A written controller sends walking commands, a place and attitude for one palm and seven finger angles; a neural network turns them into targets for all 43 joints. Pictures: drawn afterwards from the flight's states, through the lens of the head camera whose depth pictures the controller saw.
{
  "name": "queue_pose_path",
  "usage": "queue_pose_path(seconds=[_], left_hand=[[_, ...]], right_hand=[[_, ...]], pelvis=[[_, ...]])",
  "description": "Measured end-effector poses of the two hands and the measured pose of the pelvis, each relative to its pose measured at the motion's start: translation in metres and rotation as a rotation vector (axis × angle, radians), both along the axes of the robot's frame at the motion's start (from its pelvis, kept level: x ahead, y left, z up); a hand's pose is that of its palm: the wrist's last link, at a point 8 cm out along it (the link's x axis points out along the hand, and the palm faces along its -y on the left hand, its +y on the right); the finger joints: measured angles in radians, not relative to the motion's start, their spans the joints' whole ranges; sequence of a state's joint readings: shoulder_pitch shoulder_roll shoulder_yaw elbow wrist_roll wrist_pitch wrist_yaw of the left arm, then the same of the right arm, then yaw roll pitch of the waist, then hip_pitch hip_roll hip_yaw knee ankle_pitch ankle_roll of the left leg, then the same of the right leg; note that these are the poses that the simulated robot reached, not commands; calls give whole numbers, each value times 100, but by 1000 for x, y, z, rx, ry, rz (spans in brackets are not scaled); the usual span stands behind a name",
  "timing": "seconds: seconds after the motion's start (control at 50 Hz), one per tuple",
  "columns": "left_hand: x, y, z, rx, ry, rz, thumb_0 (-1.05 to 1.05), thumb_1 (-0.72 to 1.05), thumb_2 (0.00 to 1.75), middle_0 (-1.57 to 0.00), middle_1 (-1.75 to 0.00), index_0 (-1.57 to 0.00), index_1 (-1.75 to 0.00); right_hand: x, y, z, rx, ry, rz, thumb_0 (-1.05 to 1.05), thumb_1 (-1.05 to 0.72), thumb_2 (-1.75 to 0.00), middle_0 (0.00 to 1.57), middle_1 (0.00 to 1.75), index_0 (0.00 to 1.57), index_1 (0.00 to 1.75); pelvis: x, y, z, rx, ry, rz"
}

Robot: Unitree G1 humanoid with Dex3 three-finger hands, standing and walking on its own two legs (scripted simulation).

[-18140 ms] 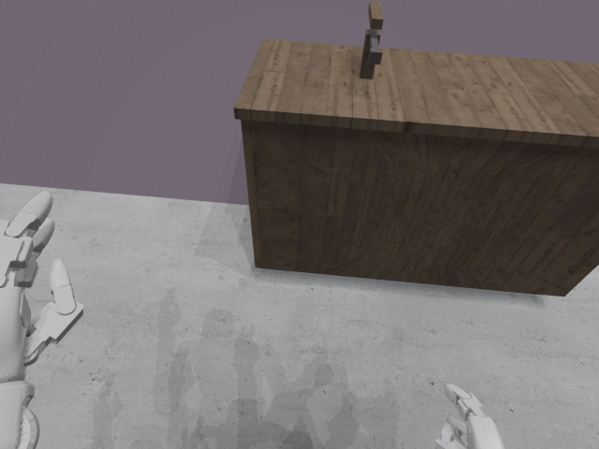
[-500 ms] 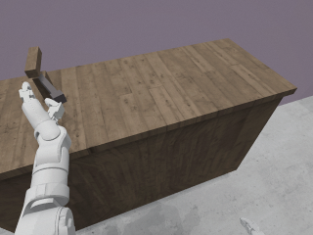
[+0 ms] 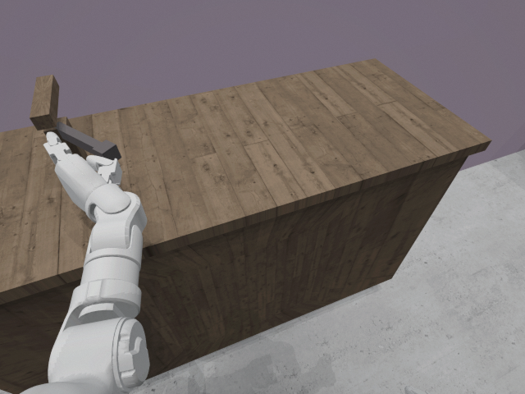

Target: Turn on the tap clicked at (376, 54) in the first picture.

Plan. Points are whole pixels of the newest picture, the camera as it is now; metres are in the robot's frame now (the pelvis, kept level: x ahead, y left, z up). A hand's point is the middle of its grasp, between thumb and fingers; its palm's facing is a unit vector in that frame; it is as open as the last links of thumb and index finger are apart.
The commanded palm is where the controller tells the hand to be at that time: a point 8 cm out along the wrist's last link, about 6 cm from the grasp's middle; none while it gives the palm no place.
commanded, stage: push the lever round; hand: left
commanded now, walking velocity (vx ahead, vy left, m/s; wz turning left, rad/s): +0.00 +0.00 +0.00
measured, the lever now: (107, 153) +0.46 +0.27 +0.14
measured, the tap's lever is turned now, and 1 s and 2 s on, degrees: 37 69 83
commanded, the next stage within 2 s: lift the hand up off the lever in 1.32 s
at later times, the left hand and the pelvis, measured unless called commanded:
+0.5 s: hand (138, 152) +0.46 +0.23 +0.14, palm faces +0.83 -0.55 -0.11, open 7.6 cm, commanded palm +0.41 +0.24 +0.14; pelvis +0.00 -0.01 -0.01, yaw +0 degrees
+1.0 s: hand (151, 138) +0.50 +0.21 +0.13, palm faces +0.85 -0.50 -0.17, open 7.8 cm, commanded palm +0.44 +0.23 +0.14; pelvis +0.01 -0.02 -0.01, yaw +0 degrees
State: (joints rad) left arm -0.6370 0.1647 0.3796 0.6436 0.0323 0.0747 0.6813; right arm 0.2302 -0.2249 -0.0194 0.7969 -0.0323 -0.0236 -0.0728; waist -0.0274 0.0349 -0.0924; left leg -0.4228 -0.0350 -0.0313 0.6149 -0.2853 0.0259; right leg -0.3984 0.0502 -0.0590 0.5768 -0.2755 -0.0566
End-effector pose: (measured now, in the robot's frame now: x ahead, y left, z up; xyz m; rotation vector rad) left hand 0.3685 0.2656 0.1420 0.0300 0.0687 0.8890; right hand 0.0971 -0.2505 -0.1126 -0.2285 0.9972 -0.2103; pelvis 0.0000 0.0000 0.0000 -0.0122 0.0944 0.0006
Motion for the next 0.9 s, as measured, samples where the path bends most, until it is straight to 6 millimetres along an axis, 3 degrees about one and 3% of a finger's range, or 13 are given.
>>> queue_pose_path(seconds=[0.26, 0.68, 0.9], left_hand=[[18, -15, 1, -5, 36, 58, 1, 92, 91, -15, -15, -15, -15], [48, -35, 2, -6, 90, 134, 0, 94, 91, -15, -15, -15, -15], [63, -44, 3, -3, 125, 165, 0, 93, 91, -15, -15, -14, -14]], right_hand=[[-13, 2, -7, 17, 34, 11, 0, -90, -90, 21, 30, 20, 30], [-56, -13, -22, 46, 165, -19, 0, -90, -90, 21, 30, 20, 30], [-61, -23, -24, 45, 191, -20, 0, -90, -90, 21, 30, 20, 30]], pelvis=[[-4, -1, -4, -1, 35, 3], [0, -13, -10, 4, 94, 0], [4, -20, -11, 5, 121, 6]])
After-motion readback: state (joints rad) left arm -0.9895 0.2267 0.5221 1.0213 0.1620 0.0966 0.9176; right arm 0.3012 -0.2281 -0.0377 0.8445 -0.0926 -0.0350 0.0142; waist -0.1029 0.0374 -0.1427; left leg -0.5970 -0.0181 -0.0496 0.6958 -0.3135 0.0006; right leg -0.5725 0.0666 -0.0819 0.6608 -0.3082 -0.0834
